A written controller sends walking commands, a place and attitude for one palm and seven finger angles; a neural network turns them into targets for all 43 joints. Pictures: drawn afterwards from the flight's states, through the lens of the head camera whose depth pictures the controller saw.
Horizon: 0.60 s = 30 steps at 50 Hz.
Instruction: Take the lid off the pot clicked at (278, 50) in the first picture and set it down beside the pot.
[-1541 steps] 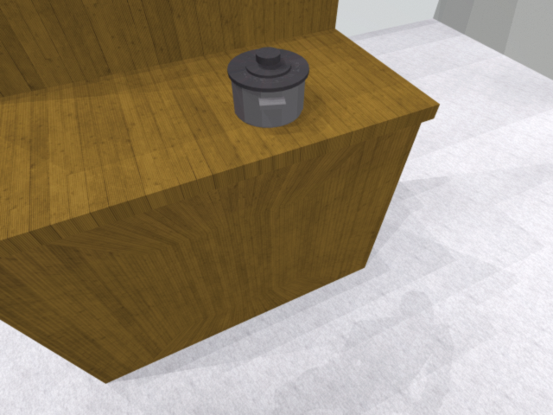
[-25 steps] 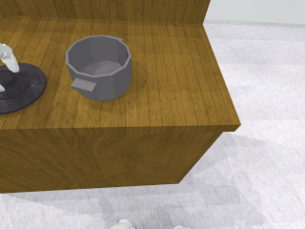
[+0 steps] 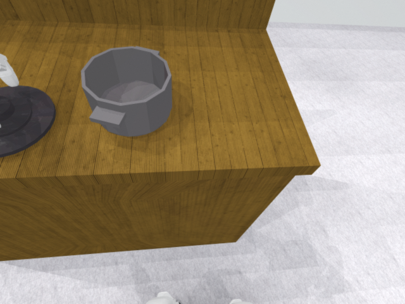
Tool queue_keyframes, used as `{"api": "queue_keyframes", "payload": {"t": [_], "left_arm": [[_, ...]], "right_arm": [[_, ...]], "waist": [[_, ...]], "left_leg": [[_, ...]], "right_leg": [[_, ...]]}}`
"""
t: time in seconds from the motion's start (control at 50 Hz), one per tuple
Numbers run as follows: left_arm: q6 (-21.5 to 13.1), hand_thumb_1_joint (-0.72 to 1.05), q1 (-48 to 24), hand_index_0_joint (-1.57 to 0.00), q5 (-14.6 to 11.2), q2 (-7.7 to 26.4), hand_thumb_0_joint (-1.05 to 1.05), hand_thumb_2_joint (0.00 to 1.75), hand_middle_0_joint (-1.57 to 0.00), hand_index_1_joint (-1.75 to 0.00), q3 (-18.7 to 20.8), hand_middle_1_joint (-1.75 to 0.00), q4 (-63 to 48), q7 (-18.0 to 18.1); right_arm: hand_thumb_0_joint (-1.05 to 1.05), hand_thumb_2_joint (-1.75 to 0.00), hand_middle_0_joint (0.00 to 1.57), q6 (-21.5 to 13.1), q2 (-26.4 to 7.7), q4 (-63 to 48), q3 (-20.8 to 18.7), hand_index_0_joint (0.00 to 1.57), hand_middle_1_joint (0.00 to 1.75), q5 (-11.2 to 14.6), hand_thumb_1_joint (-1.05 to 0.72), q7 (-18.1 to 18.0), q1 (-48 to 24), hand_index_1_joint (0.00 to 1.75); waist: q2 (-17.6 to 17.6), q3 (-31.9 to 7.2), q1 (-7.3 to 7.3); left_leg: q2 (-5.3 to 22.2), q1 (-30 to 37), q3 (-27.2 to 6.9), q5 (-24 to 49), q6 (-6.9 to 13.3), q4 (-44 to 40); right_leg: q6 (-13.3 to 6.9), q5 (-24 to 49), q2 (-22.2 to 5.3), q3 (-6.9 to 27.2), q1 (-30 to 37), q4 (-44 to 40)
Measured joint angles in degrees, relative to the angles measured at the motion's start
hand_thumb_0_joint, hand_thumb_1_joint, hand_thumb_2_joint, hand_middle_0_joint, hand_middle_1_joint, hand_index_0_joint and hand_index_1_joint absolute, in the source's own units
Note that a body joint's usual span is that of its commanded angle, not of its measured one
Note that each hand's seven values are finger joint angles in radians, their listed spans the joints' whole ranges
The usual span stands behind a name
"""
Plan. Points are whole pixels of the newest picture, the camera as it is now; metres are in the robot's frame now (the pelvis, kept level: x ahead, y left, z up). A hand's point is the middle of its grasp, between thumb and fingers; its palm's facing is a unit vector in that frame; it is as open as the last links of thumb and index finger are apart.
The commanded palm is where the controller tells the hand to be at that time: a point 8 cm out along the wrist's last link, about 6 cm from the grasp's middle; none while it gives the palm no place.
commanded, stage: raise the empty hand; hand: left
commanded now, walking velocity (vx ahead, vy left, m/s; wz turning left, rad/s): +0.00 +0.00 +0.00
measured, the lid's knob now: out of the picture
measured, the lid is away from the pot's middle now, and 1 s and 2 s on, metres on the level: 0.24 0.24 0.24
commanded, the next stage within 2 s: draw the hand back to the body in 1.40 s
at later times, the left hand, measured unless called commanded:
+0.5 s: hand out of the picture +0.45 +0.36 +0.17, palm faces -0.34 -0.12 -0.93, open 11.0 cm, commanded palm +0.48 +0.36 +0.24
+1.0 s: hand out of the picture +0.46 +0.37 +0.23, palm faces -0.26 -0.13 -0.96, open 11.0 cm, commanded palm +0.47 +0.36 +0.29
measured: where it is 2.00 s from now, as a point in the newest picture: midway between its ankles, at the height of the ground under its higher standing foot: outside the picture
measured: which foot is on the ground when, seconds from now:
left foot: down 0.00-1.00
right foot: down 0.00-1.00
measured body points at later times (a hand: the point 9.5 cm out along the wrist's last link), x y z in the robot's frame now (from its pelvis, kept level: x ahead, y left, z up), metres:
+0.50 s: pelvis +0.00 +0.01 +0.00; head +0.07 +0.03 +0.45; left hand +0.46 +0.37 +0.22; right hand +0.04 -0.27 -0.11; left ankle +0.02 +0.04 -0.71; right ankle -0.01 -0.16 -0.71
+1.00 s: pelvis +0.01 +0.01 +0.01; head +0.07 +0.02 +0.46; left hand +0.47 +0.37 +0.28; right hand +0.04 -0.27 -0.10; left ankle +0.02 +0.04 -0.71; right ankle -0.01 -0.16 -0.71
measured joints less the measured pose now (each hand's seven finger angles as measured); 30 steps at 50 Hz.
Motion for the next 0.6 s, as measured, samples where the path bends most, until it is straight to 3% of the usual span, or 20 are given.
{"api": "queue_keyframes", "payload": {"t": [0.24,0.4,0.6], "left_arm": [[0.5,-0.05,0.0,-0.41,-0.7,-1.2,0.00,0.75,-0.41,-0.78,-1.4,-0.77,-3.1,-0.6],[2.5,-0.06,-3.5,-0.41,-0.8,-1.9,0.00,0.76,-0.41,-0.77,-4.6,-0.77,-2.1,-0.9],[4.4,-0.06,-6.6,-0.41,-0.5,-2.6,0.00,0.76,-0.41,-0.77,-5.8,-0.77,-0.8,-1.6]], "right_arm": [[0.00,-0.90,0.20,0.5,-0.2,0.0,-0.4,0.21,0.30,-0.2,-0.90,0.2,-0.4,0.30],[0.00,-0.90,0.20,-0.3,-0.3,0.0,-0.1,0.21,0.30,0.1,-0.90,0.2,-0.8,0.30],[0.00,-0.90,0.20,-0.7,-0.3,0.1,0.3,0.20,0.30,0.2,-0.90,0.3,-0.3,0.30]], "waist": [[0.2,0.2,1.22],[0.2,0.1,1.05],[0.5,0.3,0.70]], "left_leg": [[-0.5,0.6,-0.7,0.5,0.2,-0.4],[-0.8,1.9,-0.8,0.9,0.4,-1.2],[-1.3,3.7,-0.4,1.5,0.7,-3.0]], "right_leg": [[-0.8,0.3,-0.3,-0.7,1.1,-0.8],[-1.3,0.5,-0.5,-0.8,2.4,-1.5],[-1.2,0.9,-1.0,-0.3,3.9,-2.7]]}}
